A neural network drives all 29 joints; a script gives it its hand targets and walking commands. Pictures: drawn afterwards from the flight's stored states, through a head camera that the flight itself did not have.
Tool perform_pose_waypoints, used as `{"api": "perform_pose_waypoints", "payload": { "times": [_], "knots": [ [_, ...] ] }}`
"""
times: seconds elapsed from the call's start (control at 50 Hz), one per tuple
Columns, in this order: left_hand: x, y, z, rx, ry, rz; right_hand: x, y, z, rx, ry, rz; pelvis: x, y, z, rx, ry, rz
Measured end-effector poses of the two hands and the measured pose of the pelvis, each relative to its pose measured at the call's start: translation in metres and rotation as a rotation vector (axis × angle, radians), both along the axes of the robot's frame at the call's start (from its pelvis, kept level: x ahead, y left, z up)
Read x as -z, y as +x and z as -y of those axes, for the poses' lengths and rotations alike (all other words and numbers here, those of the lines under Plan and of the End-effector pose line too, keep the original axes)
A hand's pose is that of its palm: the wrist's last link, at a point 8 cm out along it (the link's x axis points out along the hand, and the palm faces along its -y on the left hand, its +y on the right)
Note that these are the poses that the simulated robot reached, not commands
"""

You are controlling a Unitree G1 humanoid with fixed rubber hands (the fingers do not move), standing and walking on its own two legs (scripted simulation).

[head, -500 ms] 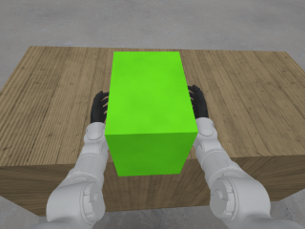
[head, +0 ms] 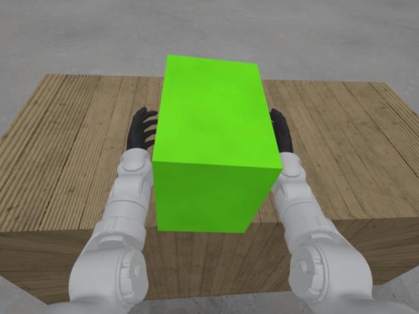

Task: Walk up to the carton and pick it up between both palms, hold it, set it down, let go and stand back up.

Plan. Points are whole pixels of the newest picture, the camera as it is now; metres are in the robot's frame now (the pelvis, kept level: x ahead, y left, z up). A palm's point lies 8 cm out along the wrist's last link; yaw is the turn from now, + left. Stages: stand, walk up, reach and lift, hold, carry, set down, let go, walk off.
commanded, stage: reach and lift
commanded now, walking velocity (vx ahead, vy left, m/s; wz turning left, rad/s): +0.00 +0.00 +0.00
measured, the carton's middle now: (207, 147) +0.44 +0.09 +0.09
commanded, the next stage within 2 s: none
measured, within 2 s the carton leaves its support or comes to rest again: neither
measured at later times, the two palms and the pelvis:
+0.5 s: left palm (142, 146) +0.36 +0.19 +0.15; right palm (302, 157) +0.38 -0.09 +0.16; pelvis -0.02 +0.01 +0.00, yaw +1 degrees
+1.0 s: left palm (152, 136) +0.36 +0.18 +0.17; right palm (316, 155) +0.37 -0.10 +0.17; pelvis -0.02 +0.01 +0.00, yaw +1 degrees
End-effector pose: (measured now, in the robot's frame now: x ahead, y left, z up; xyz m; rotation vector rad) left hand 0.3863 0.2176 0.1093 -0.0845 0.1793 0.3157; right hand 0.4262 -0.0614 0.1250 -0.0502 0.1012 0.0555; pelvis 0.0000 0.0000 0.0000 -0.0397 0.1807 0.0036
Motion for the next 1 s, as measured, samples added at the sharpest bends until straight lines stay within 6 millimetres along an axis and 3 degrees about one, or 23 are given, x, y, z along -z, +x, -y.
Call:
{"api": "perform_pose_waypoints", "payload": {
  "times": [0.18, 0.36, 0.48, 0.66, 1.0],
  "knots": [
    [-0.014, -0.006, 0.006, 0.02, -0.022, -0.032, -0.013, -0.01, 0.008, 0.018, -0.015, -0.029, -0.002, -0.002, 0.001, -0.004, 0.002, 0.087],
    [-0.041, -0.014, 0.019, 0.066, -0.025, 0.008, -0.041, -0.031, 0.021, 0.065, -0.01, 0.018, -0.002, -0.012, -0.002, -0.008, 0.001, 0.155],
    [-0.037, -0.026, 0.022, 0.094, -0.002, -0.071, -0.034, -0.049, 0.024, 0.084, -0.019, -0.049, -0.002, -0.021, -0.005, -0.012, 0.002, 0.209],
    [-0.044, -0.032, 0.028, 0.122, 0.01, -0.081, -0.047, -0.061, 0.03, 0.108, -0.016, -0.02, -0.002, -0.03, -0.011, -0.015, -0.001, 0.221],
    [-0.06, -0.022, 0.041, 0.132, 0.039, -0.087, -0.05, -0.055, 0.043, 0.122, 0.007, -0.027, -0.003, -0.024, -0.007, -0.015, 0.006, 0.214]
  ]
}}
